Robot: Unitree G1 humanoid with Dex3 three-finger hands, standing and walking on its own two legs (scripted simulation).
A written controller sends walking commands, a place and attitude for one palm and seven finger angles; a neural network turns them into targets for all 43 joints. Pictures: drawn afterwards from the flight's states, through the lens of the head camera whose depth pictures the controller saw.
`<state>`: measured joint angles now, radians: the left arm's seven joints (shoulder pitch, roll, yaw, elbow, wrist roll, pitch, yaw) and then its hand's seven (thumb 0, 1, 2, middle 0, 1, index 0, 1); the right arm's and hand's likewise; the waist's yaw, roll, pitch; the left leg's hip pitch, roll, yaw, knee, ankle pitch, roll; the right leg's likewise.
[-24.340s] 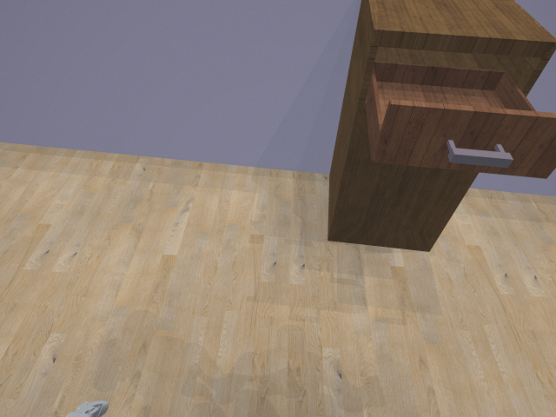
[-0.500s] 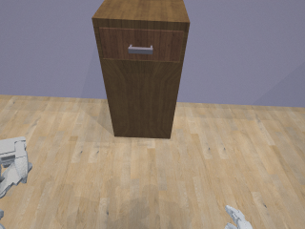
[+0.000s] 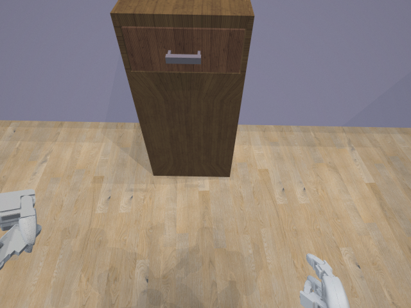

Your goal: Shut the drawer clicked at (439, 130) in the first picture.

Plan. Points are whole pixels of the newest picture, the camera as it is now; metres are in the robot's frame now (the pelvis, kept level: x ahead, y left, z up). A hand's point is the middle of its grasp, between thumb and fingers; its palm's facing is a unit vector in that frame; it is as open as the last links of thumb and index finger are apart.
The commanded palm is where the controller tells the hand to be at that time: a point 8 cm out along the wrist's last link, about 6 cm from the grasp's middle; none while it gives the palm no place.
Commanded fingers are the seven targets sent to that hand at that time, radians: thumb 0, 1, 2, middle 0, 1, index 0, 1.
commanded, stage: stop stepping back and stand still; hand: left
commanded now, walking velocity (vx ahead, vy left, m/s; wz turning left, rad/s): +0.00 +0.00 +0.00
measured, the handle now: (183, 56) +0.88 +0.12 +0.02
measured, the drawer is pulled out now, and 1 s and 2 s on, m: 0.00 0.00 0.00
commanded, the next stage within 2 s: let the arm hang, fingers relaxed in 0.06 s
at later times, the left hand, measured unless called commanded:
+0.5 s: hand out of the picture +0.02 +0.21 -0.18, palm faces +0.01 -0.97 -0.22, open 3.3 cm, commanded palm none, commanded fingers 0.00 0.90 0.90 -0.68 -0.82 -0.68 -0.82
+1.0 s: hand out of the picture -0.04 +0.19 -0.17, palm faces +0.03 -0.98 -0.19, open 7.2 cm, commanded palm none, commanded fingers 0.00 0.90 0.90 -0.20 -0.30 -0.20 -0.30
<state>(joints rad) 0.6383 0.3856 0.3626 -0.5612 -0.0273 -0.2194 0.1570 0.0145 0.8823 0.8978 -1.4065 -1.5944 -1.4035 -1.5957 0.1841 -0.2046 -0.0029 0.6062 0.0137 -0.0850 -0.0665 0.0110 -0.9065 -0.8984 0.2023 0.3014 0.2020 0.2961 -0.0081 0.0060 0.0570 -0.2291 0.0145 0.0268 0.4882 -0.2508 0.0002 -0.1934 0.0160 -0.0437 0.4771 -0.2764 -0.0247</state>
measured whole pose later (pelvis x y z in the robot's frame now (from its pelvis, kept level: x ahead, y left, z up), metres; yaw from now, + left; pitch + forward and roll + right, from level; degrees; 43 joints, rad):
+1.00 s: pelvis -0.02 +0.03 +0.00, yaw +0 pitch -2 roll +0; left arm 0.29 0.13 0.00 1.15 0.02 0.00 0.04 0.00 0.90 0.90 -0.24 -0.34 -0.23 -0.34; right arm 0.31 -0.11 0.00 1.13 -0.02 0.00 -0.02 0.00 -0.91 -0.90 0.20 0.30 0.20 0.30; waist -0.01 0.02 0.04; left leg -0.21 -0.03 0.04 0.42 -0.18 0.04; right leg -0.18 -0.02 -0.03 0.43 -0.22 0.01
